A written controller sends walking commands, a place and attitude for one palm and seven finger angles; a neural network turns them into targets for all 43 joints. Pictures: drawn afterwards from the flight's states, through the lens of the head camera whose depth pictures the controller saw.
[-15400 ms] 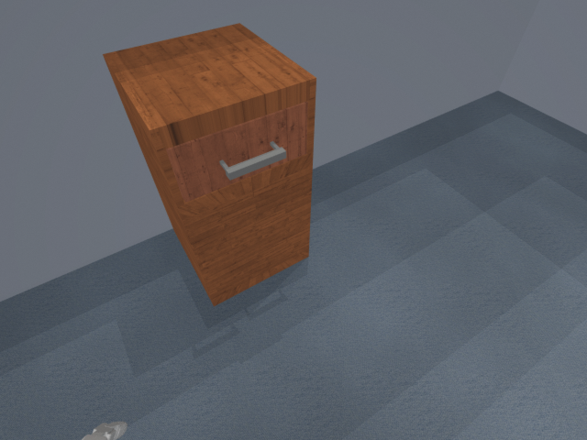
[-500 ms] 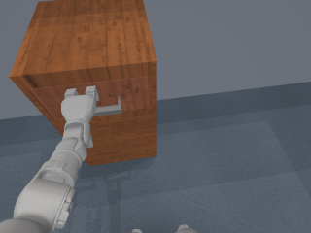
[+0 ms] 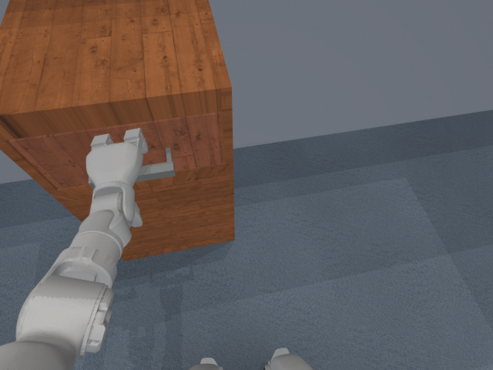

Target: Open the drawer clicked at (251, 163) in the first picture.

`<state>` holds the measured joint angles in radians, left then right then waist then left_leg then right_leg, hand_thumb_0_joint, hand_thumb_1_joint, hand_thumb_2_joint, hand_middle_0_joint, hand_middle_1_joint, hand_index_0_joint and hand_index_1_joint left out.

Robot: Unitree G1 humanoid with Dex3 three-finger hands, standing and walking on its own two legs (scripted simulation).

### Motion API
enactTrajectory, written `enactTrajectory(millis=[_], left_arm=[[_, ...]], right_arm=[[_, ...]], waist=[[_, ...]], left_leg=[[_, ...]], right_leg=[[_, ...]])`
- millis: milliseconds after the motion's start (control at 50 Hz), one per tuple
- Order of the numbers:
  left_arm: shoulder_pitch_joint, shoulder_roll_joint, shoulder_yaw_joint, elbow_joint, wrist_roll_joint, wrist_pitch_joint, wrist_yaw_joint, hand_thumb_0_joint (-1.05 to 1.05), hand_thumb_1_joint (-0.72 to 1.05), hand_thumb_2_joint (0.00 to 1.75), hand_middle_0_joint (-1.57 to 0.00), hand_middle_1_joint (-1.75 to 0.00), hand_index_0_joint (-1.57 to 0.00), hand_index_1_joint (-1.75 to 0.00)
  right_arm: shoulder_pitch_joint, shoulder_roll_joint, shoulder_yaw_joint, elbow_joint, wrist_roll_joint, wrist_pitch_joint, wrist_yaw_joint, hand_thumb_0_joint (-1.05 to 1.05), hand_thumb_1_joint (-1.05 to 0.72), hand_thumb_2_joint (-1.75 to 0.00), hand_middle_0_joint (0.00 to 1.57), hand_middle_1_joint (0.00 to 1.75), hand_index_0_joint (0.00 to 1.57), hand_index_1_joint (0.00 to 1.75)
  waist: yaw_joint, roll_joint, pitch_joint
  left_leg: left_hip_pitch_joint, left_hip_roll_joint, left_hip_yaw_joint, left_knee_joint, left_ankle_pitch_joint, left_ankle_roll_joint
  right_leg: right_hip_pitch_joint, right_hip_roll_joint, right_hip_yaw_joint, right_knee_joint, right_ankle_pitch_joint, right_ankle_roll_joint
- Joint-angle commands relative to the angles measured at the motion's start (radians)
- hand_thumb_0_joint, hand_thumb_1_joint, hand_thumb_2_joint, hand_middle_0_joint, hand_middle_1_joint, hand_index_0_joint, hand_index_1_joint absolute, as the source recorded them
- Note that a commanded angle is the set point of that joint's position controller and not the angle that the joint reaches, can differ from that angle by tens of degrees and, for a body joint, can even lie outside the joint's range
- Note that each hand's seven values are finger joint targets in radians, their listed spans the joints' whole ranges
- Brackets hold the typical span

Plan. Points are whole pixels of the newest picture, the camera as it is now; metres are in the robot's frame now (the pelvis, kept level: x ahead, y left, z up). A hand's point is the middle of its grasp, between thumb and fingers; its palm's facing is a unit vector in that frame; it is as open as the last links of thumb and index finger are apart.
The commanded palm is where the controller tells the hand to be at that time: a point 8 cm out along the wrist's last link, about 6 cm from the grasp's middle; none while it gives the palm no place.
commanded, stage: move the hooked fingers above the handle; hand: left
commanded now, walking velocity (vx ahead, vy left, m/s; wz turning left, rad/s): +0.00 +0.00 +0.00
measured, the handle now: (133, 166) +0.52 +0.21 -0.07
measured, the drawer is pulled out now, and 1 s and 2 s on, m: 0.00 0.00 0.00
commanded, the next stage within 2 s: none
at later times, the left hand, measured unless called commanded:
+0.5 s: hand (127, 175) +0.46 +0.20 -0.01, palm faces +0.04 -0.04 -1.00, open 13.9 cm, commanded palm +0.44 +0.20 +0.04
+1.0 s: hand (118, 176) +0.46 +0.22 -0.02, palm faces +0.00 +0.00 -1.00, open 13.9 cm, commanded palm +0.44 +0.21 +0.04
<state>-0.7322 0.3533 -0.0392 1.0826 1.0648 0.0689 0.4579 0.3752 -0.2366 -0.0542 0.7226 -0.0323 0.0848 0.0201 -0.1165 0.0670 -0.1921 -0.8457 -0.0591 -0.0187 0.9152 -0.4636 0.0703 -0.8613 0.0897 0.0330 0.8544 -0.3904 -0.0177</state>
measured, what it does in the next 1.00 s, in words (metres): stands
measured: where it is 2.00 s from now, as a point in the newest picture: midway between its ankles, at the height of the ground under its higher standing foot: outside the picture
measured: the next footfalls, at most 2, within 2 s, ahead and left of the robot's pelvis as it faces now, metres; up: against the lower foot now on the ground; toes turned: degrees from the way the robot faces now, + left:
none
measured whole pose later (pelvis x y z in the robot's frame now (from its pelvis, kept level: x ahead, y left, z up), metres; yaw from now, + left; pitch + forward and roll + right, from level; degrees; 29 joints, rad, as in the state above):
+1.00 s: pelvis +0.00 -0.01 +0.00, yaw +0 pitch +24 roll -2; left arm -0.77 0.38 -0.01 1.13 1.09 0.11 0.54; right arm 0.33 -0.25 -0.05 0.72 -0.03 0.09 0.02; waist -0.12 0.07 -0.19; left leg -0.88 -0.06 -0.01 0.94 -0.47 0.06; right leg -0.90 0.09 0.03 0.89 -0.40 -0.02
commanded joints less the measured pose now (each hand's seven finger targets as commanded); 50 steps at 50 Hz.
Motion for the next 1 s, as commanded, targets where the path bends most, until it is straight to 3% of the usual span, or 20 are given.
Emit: enactTrajectory(millis=[0,40,100,160,200,280,340,400,460,500,560,640,720,740,760,780,820,900,980], left_arm=[[-0.392,0.206,0.032,-0.183,0.040,-0.040,0.072,0.00,-0.50,0.30,-0.30,-1.20,-0.30,-1.20],[-0.368,0.231,0.054,-0.154,0.044,-0.023,0.093,0.00,-0.50,0.30,-0.30,-1.20,-0.30,-1.20],[-0.344,0.215,0.044,-0.119,0.037,0.013,0.100,0.00,-0.50,0.30,-0.30,-1.20,-0.30,-1.20],[-0.373,0.197,0.012,-0.111,0.020,0.033,0.080,0.00,-0.50,0.30,-0.30,-1.20,-0.30,-1.20],[-0.413,0.180,-0.007,-0.176,0.010,0.009,0.058,0.00,-0.50,0.30,-0.30,-1.20,-0.30,-1.20],[-0.474,0.174,-0.013,-0.265,0.012,-0.066,0.040,0.00,-0.50,0.30,-0.30,-1.20,-0.30,-1.20],[-0.465,0.182,0.004,-0.259,0.041,-0.092,0.072,0.00,-0.50,0.30,-0.30,-1.20,-0.30,-1.20],[-0.465,0.206,0.027,-0.191,0.062,-0.054,0.117,0.00,-0.50,0.30,-0.30,-1.20,-0.30,-1.20],[-0.434,0.218,0.035,-0.095,0.049,0.030,0.138,0.00,-0.50,0.30,-0.30,-1.20,-0.30,-1.20],[-0.447,0.237,0.041,-0.075,0.039,0.072,0.128,0.00,-0.50,0.30,-0.30,-1.20,-0.30,-1.20],[-0.428,0.211,0.012,-0.093,0.009,0.092,0.075,0.00,-0.50,0.30,-0.30,-1.20,-0.30,-1.20],[-0.448,0.161,-0.035,-0.146,-0.012,0.025,0.004,0.00,-0.50,0.30,-0.30,-1.20,-0.30,-1.20],[-0.455,0.227,0.024,-0.204,0.022,-0.076,0.021,0.00,-0.50,0.30,-0.30,-1.20,-0.30,-1.20],[-0.445,0.212,0.019,-0.198,0.031,-0.085,0.038,0.00,-0.50,0.30,-0.30,-1.20,-0.30,-1.20],[-0.450,0.243,0.046,-0.196,0.046,-0.090,0.060,0.00,-0.50,0.30,-0.30,-1.20,-0.30,-1.20],[-0.464,0.248,0.054,-0.193,0.053,-0.086,0.080,0.00,-0.50,0.30,-0.30,-1.20,-0.30,-1.20],[-0.427,0.293,0.098,-0.150,0.060,-0.052,0.123,0.00,-0.50,0.30,-0.30,-1.20,-0.30,-1.20],[-0.371,0.297,0.103,-0.102,0.042,0.044,0.143,0.00,-0.50,0.30,-0.30,-1.20,-0.30,-1.20],[-0.410,0.196,0.004,-0.117,-0.002,0.081,0.070,0.00,-0.50,0.30,-0.30,-1.20,-0.30,-1.20]], right_arm=[[0.101,-0.163,-0.057,-0.053,-0.004,-0.020,-0.012,0.00,-0.90,-0.90,0.20,0.30,0.20,0.30],[0.091,-0.164,-0.053,-0.057,-0.005,-0.017,-0.006,0.00,-0.90,-0.90,0.20,0.30,0.20,0.30],[0.082,-0.161,-0.053,-0.066,-0.001,-0.012,0.000,0.00,-0.90,-0.90,0.20,0.30,0.20,0.30],[0.077,-0.161,-0.051,-0.078,0.006,-0.012,-0.002,0.00,-0.90,-0.90,0.20,0.30,0.20,0.30],[0.075,-0.158,-0.057,-0.086,0.008,-0.015,-0.009,0.00,-0.90,-0.90,0.20,0.30,0.20,0.30],[0.072,-0.152,-0.063,-0.079,0.002,-0.024,-0.022,0.00,-0.90,-0.90,0.20,0.30,0.20,0.30],[0.068,-0.150,-0.063,-0.067,-0.003,-0.026,-0.023,0.00,-0.90,-0.90,0.20,0.30,0.20,0.30],[0.062,-0.150,-0.056,-0.058,-0.008,-0.022,-0.015,0.00,-0.90,-0.90,0.20,0.30,0.20,0.30],[0.055,-0.158,-0.046,-0.061,-0.003,-0.013,-0.004,0.00,-0.90,-0.90,0.20,0.30,0.20,0.30],[0.058,-0.162,-0.045,-0.068,0.001,-0.008,-0.003,0.00,-0.90,-0.90,0.20,0.30,0.20,0.30],[0.068,-0.162,-0.045,-0.089,0.009,-0.003,-0.006,0.00,-0.90,-0.90,0.20,0.30,0.20,0.30],[0.080,-0.160,-0.048,-0.089,0.014,-0.013,-0.026,0.00,-0.90,-0.90,0.20,0.30,0.20,0.30],[0.091,-0.158,-0.051,-0.068,0.006,-0.030,-0.037,0.00,-0.90,-0.90,0.20,0.30,0.20,0.30],[0.091,-0.157,-0.052,-0.067,0.001,-0.032,-0.034,0.00,-0.90,-0.90,0.20,0.30,0.20,0.30],[0.092,-0.157,-0.050,-0.057,-0.001,-0.032,-0.031,0.00,-0.90,-0.90,0.20,0.30,0.20,0.30],[0.088,-0.158,-0.050,-0.055,-0.007,-0.033,-0.026,0.00,-0.90,-0.90,0.20,0.30,0.20,0.30],[0.085,-0.162,-0.047,-0.051,-0.010,-0.027,-0.016,0.00,-0.90,-0.90,0.20,0.30,0.20,0.30],[0.078,-0.168,-0.046,-0.064,-0.006,-0.012,0.000,0.00,-0.90,-0.90,0.20,0.30,0.20,0.30],[0.084,-0.169,-0.055,-0.076,0.010,-0.006,-0.005,0.00,-0.90,-0.90,0.20,0.30,0.20,0.30]], waist=[[0.000,0.012,-0.371],[0.011,0.011,-0.353],[0.013,0.002,-0.373],[-0.005,-0.033,-0.363],[-0.016,-0.022,-0.433],[-0.028,0.001,-0.447],[-0.019,0.044,-0.423],[-0.018,0.042,-0.391],[-0.004,0.036,-0.360],[-0.004,0.012,-0.400],[-0.006,-0.025,-0.460],[-0.033,-0.060,-0.429],[-0.016,-0.013,-0.410],[-0.015,0.009,-0.399],[-0.006,0.012,-0.394],[-0.001,0.049,-0.390],[0.014,0.038,-0.396],[0.031,0.022,-0.459],[-0.018,-0.029,-0.468]], left_leg=[[0.298,0.057,-0.035,-0.068,0.546,-0.037],[0.266,0.049,-0.025,-0.071,0.513,-0.038],[0.260,0.041,-0.015,-0.076,0.508,-0.038],[0.231,0.034,-0.002,-0.084,0.456,-0.027],[0.276,0.035,-0.006,-0.072,0.479,-0.024],[0.336,0.046,-0.028,-0.055,0.521,-0.026],[0.342,0.048,-0.039,-0.042,0.526,-0.038],[0.296,0.043,-0.040,-0.037,0.509,-0.044],[0.254,0.036,-0.027,-0.056,0.470,-0.048],[0.252,0.033,-0.018,-0.064,0.474,-0.040],[0.264,0.031,-0.005,-0.071,0.497,-0.030],[0.273,0.041,-0.013,-0.079,0.455,-0.017],[0.263,0.044,-0.025,-0.064,0.450,-0.020],[0.262,0.043,-0.024,-0.058,0.453,-0.023],[0.251,0.045,-0.030,-0.053,0.462,-0.028],[0.253,0.045,-0.032,-0.050,0.480,-0.035],[0.223,0.041,-0.023,-0.042,0.478,-0.038],[0.231,0.034,-0.008,-0.052,0.520,-0.043],[0.278,0.040,-0.004,-0.071,0.519,-0.031]], right_leg=[[0.181,-0.020,-0.050,-0.054,0.357,-0.032],[0.190,-0.019,-0.048,-0.053,0.351,-0.036],[0.223,-0.023,-0.044,-0.057,0.376,-0.035],[0.265,-0.026,-0.032,-0.074,0.391,-0.028],[0.279,-0.030,-0.024,-0.070,0.417,-0.024],[0.223,-0.030,-0.029,-0.059,0.396,-0.025],[0.153,-0.026,-0.041,-0.043,0.348,-0.031],[0.127,-0.023,-0.051,-0.028,0.327,-0.035],[0.146,-0.021,-0.056,-0.037,0.309,-0.037],[0.200,-0.022,-0.050,-0.041,0.343,-0.032],[0.295,-0.025,-0.035,-0.059,0.422,-0.023],[0.283,-0.028,-0.026,-0.081,0.396,-0.016],[0.218,-0.032,-0.024,-0.057,0.359,-0.026],[0.191,-0.029,-0.029,-0.052,0.345,-0.029],[0.174,-0.028,-0.034,-0.038,0.336,-0.033],[0.152,-0.027,-0.040,-0.029,0.328,-0.037],[0.160,-0.024,-0.043,-0.016,0.331,-0.037],[0.243,-0.023,-0.043,-0.020,0.399,-0.032],[0.295,-0.027,-0.034,-0.068,0.445,-0.018]])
